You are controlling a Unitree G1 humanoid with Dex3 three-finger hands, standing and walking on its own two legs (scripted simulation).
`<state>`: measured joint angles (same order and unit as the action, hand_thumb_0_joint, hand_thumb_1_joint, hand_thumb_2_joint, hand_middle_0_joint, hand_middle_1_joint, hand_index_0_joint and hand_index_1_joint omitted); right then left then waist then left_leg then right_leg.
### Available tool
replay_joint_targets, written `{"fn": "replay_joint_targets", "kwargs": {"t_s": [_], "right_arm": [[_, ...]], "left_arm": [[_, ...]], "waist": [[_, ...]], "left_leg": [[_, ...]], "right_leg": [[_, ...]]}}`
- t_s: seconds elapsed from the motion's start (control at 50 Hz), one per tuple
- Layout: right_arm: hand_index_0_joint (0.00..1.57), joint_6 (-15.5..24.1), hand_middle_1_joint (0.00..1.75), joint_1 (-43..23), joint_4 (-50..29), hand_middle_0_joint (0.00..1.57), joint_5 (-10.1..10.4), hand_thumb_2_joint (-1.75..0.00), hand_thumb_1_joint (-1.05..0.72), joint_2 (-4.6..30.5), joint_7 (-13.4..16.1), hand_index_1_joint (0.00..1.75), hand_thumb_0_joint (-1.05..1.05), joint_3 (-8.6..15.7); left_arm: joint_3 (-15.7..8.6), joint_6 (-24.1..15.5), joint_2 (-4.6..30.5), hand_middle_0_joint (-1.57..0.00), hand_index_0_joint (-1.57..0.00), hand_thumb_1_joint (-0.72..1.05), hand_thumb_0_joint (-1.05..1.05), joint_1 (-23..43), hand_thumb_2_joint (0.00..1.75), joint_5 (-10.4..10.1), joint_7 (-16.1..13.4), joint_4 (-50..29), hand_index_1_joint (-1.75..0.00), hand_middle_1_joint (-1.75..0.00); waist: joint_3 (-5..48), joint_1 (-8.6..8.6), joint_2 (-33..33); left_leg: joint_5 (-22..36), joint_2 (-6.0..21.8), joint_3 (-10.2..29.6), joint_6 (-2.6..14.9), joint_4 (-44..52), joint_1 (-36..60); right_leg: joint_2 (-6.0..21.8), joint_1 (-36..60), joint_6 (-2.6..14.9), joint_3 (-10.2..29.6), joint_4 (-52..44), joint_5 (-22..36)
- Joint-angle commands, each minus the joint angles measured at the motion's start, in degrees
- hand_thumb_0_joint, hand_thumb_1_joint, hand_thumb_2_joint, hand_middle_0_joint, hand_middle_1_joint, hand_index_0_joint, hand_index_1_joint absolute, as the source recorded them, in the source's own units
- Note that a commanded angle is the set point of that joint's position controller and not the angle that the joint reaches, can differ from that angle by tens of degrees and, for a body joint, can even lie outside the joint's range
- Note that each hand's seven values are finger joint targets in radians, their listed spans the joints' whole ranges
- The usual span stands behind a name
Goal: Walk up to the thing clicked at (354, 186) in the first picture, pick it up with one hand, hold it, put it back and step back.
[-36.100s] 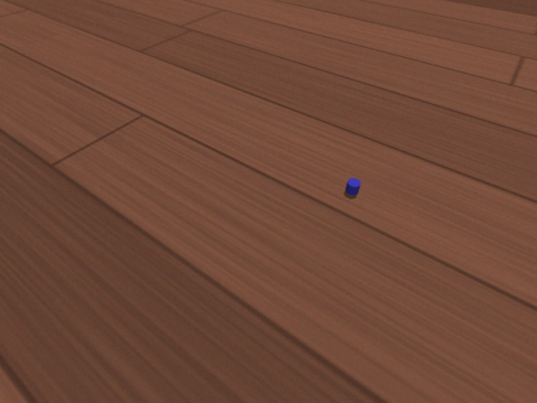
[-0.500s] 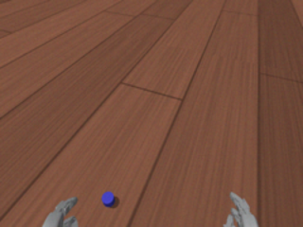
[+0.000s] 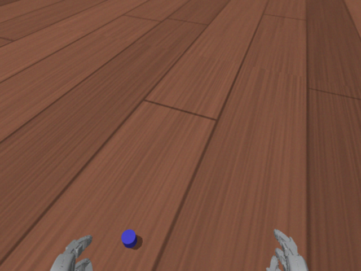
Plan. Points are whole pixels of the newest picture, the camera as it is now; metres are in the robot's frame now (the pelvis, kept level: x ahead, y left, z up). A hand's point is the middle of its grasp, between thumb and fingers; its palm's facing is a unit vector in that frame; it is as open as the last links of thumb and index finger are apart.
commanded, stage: home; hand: left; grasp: from above
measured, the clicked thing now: (129, 238) +0.45 +0.24 -0.68
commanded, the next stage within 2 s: stand in 0.08 s
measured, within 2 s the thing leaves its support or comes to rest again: neither
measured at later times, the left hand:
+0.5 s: hand out of the picture +0.10 +0.24 -0.10, palm faces +0.03 -0.94 -0.35, open 7.3 cm
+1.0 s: hand out of the picture +0.04 +0.24 -0.09, palm faces +0.05 -0.94 -0.34, open 7.3 cm
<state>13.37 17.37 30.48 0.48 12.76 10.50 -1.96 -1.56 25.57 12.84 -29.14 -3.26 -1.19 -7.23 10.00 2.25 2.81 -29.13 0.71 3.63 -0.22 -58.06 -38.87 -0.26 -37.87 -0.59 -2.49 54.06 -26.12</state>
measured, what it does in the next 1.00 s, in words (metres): rises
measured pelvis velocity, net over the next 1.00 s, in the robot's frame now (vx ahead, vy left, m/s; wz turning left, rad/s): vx -0.01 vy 0.00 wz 0.01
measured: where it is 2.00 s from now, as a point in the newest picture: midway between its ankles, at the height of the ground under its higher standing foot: outside the picture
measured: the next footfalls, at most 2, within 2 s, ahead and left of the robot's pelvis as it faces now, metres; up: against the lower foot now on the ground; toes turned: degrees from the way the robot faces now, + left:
none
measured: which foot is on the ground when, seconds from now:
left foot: down 0.00-1.00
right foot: down 0.00-1.00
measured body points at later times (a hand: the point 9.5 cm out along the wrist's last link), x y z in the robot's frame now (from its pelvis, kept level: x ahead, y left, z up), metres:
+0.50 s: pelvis -0.01 +0.00 +0.04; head +0.00 +0.00 +0.49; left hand +0.10 +0.28 -0.08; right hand +0.09 -0.28 -0.09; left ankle +0.00 +0.12 -0.68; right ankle +0.01 -0.13 -0.68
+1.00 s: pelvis -0.01 +0.00 +0.06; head -0.01 -0.01 +0.51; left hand +0.04 +0.29 -0.07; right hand +0.07 -0.28 -0.08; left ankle +0.00 +0.12 -0.68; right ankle +0.01 -0.13 -0.68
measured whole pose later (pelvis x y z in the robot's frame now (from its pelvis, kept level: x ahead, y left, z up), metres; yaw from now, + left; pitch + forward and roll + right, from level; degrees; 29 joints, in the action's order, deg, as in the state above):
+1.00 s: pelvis -0.01 +0.00 +0.06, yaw +0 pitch -4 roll +0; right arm -0.1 9.0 62.5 -1.6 16.8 1.6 1.4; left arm -2.0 0.1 16.0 -10.0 1.6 -1.9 63.9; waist -3.4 -1.2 1.4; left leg -11.7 -1.1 2.0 0.2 -21.7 -5.6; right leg 1.9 -6.7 -1.1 -1.0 22.2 -11.1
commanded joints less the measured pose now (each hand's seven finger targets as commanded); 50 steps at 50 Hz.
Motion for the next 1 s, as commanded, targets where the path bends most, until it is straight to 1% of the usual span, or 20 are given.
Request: {"fn": "replay_joint_targets", "kwargs": {"t_s": [0.0,0.02,0.04,0.08,0.14,0.16,0.18,0.2,0.22,0.26,0.28,0.32,0.36,0.44,0.52,0.58,0.7,0.84,0.94,0.98], "right_arm": [[0.2,3.5,0.3,-4.1,-8.9,0.2,0.1,-0.9,-0.9,6.8,0.6,0.3,0.0,3.2],[0.2,3.6,0.3,-4.1,-9.0,0.2,0.1,-0.9,-0.9,6.9,0.6,0.3,0.0,3.2],[0.2,3.7,0.3,-4.5,-9.2,0.2,0.1,-0.9,-0.9,6.8,0.5,0.3,0.0,3.1],[0.2,3.5,0.3,-4.4,-9.3,0.2,0.1,-0.9,-0.9,7.1,0.5,0.3,0.0,3.4],[0.2,3.3,0.3,-4.0,-9.3,0.2,0.1,-0.9,-0.9,7.1,0.4,0.3,0.0,3.4],[0.2,-2.9,0.3,-8.1,5.6,0.2,-7.2,-0.9,-0.9,13.4,-3.0,0.3,0.0,5.6],[0.2,-5.4,0.3,-8.4,6.3,0.2,-7.0,-0.9,-0.9,13.7,-4.6,0.3,0.0,6.5],[0.2,-6.6,0.3,-7.6,5.8,0.2,-6.9,-0.9,-0.9,13.4,-5.7,0.3,0.0,6.2],[0.2,-7.5,0.3,-6.1,5.7,0.2,-7.2,-0.9,-0.9,13.3,-6.3,0.3,0.0,6.0],[0.2,-7.9,0.3,-6.9,7.7,0.2,-4.3,-0.9,-0.9,11.4,-8.1,0.3,0.0,5.7],[0.2,-8.3,0.3,-8.3,8.4,0.2,-3.9,-0.9,-0.9,11.7,-8.6,0.3,0.0,6.2],[0.2,-8.8,0.3,-8.8,10.1,0.2,-3.3,-0.9,-0.9,11.4,-9.3,0.3,0.0,6.5],[0.2,-9.5,0.3,-8.3,12.4,0.2,-3.4,-0.9,-0.9,11.6,-9.5,0.3,0.0,6.8],[0.2,-10.1,0.3,-9.7,15.1,0.2,-3.7,-0.9,-0.9,12.5,-9.4,0.3,0.0,6.8],[0.2,-10.6,0.3,-9.0,18.7,0.2,-3.2,-0.9,-0.9,13.1,-8.8,0.3,0.0,6.8],[0.2,-11.2,0.3,-8.7,21.1,0.2,-2.8,-0.9,-0.9,13.2,-8.6,0.3,0.0,6.5],[0.2,-11.7,0.3,-8.4,24.9,0.2,-2.2,-0.9,-0.9,13.7,-8.2,0.3,0.0,6.2],[0.2,-12.0,0.3,-9.5,27.6,0.2,-2.0,-0.9,-0.9,14.0,-8.4,0.3,0.0,5.8],[0.2,-12.0,0.3,-10.1,29.0,0.2,-1.9,-0.9,-0.9,14.4,-8.4,0.3,0.0,5.6],[0.2,-12.0,0.3,-10.7,29.2,0.2,-1.9,-0.9,-0.9,14.3,-8.6,0.3,0.0,5.5]], "left_arm": [[-4.3,-2.9,7.1,-0.2,-0.2,0.9,0.0,2.4,0.9,0.5,-0.5,-12.3,-0.3,-0.3],[-3.1,-3.0,6.4,-0.2,-0.2,0.9,0.0,2.4,0.9,0.6,-0.4,-11.2,-0.3,-0.3],[-2.7,-2.7,4.8,-0.2,-0.2,0.9,0.0,1.0,0.9,0.5,-0.2,-9.2,-0.3,-0.3],[-3.8,-2.8,6.2,-0.2,-0.2,0.9,0.0,1.5,0.9,0.4,-0.3,-11.7,-0.3,-0.3],[-3.5,-3.0,6.5,-0.2,-0.2,0.9,0.0,1.5,0.9,0.5,-0.4,-12.4,-0.3,-0.3],[-3.6,-14.7,10.5,-0.2,-0.2,0.9,0.0,17.9,0.9,7.1,-2.4,7.7,-0.3,-0.3],[-4.5,-18.5,11.3,-0.2,-0.2,0.9,0.0,12.2,0.9,7.6,-2.3,18.5,-0.3,-0.3],[-4.3,-20.5,12.4,-0.2,-0.2,0.9,0.0,11.7,0.9,8.0,-2.1,21.5,-0.3,-0.3],[-3.7,-21.5,12.3,-0.2,-0.2,0.9,0.0,14.0,0.9,7.7,-1.6,22.8,-0.3,-0.3],[-3.5,-23.1,12.7,-0.2,-0.2,0.9,0.0,16.0,0.9,7.1,-1.0,27.1,-0.3,-0.3],[-3.5,-23.3,12.6,-0.2,-0.2,0.9,0.0,15.2,0.9,6.8,-1.0,29.6,-0.3,-0.3],[-3.8,-23.8,12.7,-0.2,-0.2,0.9,0.0,17.1,0.9,6.4,-1.0,34.3,-0.3,-0.3],[-3.6,-24.7,12.5,-0.2,-0.2,0.9,0.0,18.8,0.9,6.3,-1.1,38.6,-0.3,-0.3],[-3.4,-25.8,11.2,-0.2,-0.2,0.9,0.0,18.6,0.9,5.8,-1.1,45.7,-0.3,-0.3],[-3.4,-26.3,12.0,-0.2,-0.2,0.9,0.0,18.4,0.9,5.6,-1.2,52.1,-0.3,-0.3],[-3.2,-26.4,12.4,-0.2,-0.2,0.9,0.0,18.6,0.9,5.2,-1.4,56.0,-0.3,-0.3],[-2.9,-26.5,13.2,-0.2,-0.2,0.9,0.0,19.9,0.9,4.9,-1.6,61.9,-0.3,-0.3],[-2.5,-26.4,13.9,-0.2,-0.2,0.9,0.0,20.2,0.9,5.0,-1.5,66.6,-0.3,-0.3],[-2.4,-26.7,14.2,-0.2,-0.2,0.9,0.0,21.2,0.9,4.9,-1.3,68.0,-0.3,-0.3],[-2.3,-26.7,14.3,-0.2,-0.2,0.9,0.0,21.7,0.9,4.9,-1.3,68.6,-0.3,-0.3]], "waist": [[3.1,-0.31,0.0],[1.9,0.43,-0.7],[1.6,0.35,-1.0],[4.5,-0.2,1.3],[4.3,-0.13,0.7],[-10.1,-4.4,-1.6],[-4.9,-4.46,-4.6],[-3.6,-3.46,-7.4],[-4.6,-1.92,-5.8],[-3.9,-3.21,-3.6],[-4.4,-4.11,-6.0],[-4.9,-3.85,-6.3],[-5.4,-3.25,-5.9],[-7.3,-4.25,-0.1],[-7.5,-3.78,-1.5],[-9.3,-3.37,-1.5],[-10.3,-2.89,-2.4],[-13.1,-3.2,-3.5],[-11.7,-3.26,-2.8],[-12.4,-3.23,-2.7]], "left_leg": [[12.6,-0.8,-0.5,1.05,9.9,3.6],[11.0,-1.0,-0.6,1.17,10.0,2.8],[10.8,-0.8,-0.5,1.11,10.3,2.9],[13.5,-0.5,0.1,0.69,10.5,4.2],[14.6,-0.5,0.0,0.69,10.2,4.4],[24.1,2.6,3.2,3.44,16.0,7.6],[24.6,1.4,0.9,4.0,14.8,10.4],[24.6,0.6,0.2,3.96,14.0,12.0],[19.4,0.4,1.0,3.77,15.4,11.4],[15.3,0.2,1.2,3.93,18.5,14.7],[15.1,0.0,0.3,3.66,18.4,16.5],[13.5,-0.3,0.6,3.33,19.6,17.4],[13.1,0.3,1.2,3.54,21.3,19.4],[16.1,3.3,6.0,3.96,28.8,19.6],[21.6,3.2,4.8,3.15,30.3,23.6],[21.3,3.2,4.7,2.85,32.9,25.0],[23.8,3.7,4.0,2.28,36.6,28.8],[20.0,3.9,4.1,1.77,40.5,29.8],[22.6,4.4,4.0,1.78,41.2,31.3],[22.5,4.2,3.9,1.45,41.7,31.0]], "right_leg": [[-1.2,4.0,0.87,-1.0,-8.5,9.8],[-1.2,3.4,0.75,-0.9,-8.8,8.7],[-1.4,3.3,0.77,-1.1,-8.7,8.2],[-1.3,4.3,1.14,-1.0,-7.6,10.1],[-1.3,4.2,1.21,-1.2,-7.5,10.9],[2.7,12.2,2.85,3.7,-9.1,10.7],[3.7,14.8,4.66,6.8,-12.3,11.0],[4.6,14.9,5.81,8.8,-13.3,12.3],[4.3,13.7,5.63,9.5,-14.4,10.3],[5.3,17.1,4.51,8.5,-14.3,11.1],[5.8,16.0,4.41,9.2,-16.5,10.1],[6.0,16.1,3.9,9.7,-19.5,6.3],[6.3,16.8,3.33,9.5,-21.3,5.7],[4.0,21.3,1.89,5.4,-20.0,12.3],[5.1,24.6,2.45,5.9,-23.8,17.7],[5.4,26.5,2.24,6.2,-27.2,18.6],[6.1,29.6,1.82,6.5,-31.5,20.1],[6.3,30.5,1.17,6.5,-35.2,16.8],[6.7,31.9,1.12,6.5,-36.3,19.6],[6.6,32.0,0.94,6.2,-36.8,18.5]]}}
